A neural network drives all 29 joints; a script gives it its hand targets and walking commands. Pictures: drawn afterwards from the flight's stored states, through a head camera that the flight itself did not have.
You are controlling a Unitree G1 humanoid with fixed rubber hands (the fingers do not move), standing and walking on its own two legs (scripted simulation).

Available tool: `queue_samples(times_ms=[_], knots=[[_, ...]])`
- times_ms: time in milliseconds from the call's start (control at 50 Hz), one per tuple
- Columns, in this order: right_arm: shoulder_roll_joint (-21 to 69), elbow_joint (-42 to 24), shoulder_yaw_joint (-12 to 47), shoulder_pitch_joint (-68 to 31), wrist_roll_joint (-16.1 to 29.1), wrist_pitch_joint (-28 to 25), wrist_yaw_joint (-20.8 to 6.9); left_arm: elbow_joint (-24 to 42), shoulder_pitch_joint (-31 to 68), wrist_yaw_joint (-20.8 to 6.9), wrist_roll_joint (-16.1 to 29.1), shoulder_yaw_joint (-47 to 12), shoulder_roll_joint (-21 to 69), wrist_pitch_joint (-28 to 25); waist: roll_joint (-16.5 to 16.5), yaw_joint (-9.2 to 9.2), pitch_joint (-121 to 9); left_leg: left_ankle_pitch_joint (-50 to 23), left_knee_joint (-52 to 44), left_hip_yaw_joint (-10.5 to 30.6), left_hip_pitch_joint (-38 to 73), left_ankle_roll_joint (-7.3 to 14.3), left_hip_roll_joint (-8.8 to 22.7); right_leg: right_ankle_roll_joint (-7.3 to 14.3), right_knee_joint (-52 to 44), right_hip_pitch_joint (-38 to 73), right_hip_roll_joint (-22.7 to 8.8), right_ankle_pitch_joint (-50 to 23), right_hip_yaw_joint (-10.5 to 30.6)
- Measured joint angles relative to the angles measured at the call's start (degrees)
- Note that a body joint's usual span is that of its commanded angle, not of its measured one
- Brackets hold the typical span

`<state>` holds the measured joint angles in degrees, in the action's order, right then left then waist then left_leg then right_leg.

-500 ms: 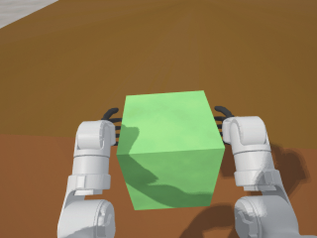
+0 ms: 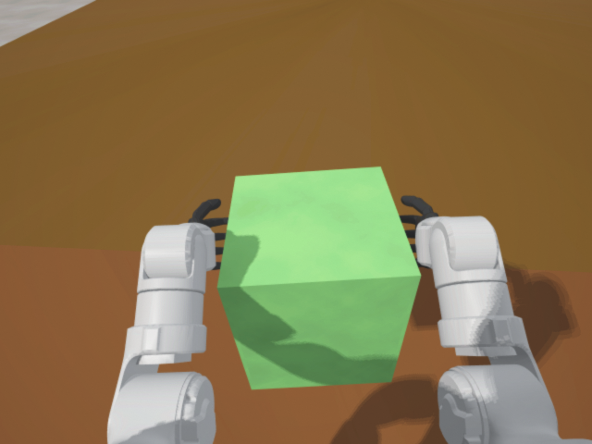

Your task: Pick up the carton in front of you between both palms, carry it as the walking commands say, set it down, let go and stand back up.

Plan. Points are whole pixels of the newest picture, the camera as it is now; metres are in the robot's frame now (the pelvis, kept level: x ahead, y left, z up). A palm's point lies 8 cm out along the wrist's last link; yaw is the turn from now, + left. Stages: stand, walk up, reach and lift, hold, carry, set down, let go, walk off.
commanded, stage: carry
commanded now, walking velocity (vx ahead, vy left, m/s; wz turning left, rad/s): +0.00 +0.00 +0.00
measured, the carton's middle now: (314, 280) +0.34 +0.00 +0.05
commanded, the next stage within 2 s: none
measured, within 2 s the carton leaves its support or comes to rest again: neither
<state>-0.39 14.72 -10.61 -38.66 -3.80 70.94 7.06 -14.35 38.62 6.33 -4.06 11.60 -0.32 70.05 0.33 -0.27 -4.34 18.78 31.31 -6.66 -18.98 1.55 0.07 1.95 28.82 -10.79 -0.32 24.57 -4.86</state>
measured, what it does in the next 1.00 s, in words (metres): lifts its right foot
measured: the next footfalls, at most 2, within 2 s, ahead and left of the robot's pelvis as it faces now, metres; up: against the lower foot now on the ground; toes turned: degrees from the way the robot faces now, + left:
right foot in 1.14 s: +0.34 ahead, -0.11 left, +0.04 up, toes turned -6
left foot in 1.60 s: +0.63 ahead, +0.07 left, +0.07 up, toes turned +7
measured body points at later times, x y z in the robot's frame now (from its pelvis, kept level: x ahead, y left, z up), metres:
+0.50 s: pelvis +0.00 +0.00 +0.00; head -0.03 +0.00 +0.45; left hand +0.35 +0.15 +0.12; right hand +0.35 -0.15 +0.12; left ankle +0.05 +0.09 -0.73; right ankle -0.03 -0.09 -0.74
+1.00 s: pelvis +0.09 +0.01 +0.01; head +0.09 +0.01 +0.46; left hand +0.48 +0.14 +0.18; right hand +0.46 -0.16 +0.17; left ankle +0.05 +0.09 -0.73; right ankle +0.11 -0.10 -0.66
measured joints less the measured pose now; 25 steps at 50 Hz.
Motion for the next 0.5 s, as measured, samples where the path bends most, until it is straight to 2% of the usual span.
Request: queue_samples(times_ms=[500], knots=[[0.0, -0.38, -0.01, 0.01, -0.02, 0.0, -0.02, 0.31, 0.08, 0.03, -0.03, 0.03, 0.03, 0.03, -0.03, 0.06, 0.33, -0.34, -0.01, 0.0, -0.31, -0.16, 0.24, 0.1, 0.13, -0.39, 0.09, -0.24, -0.05]])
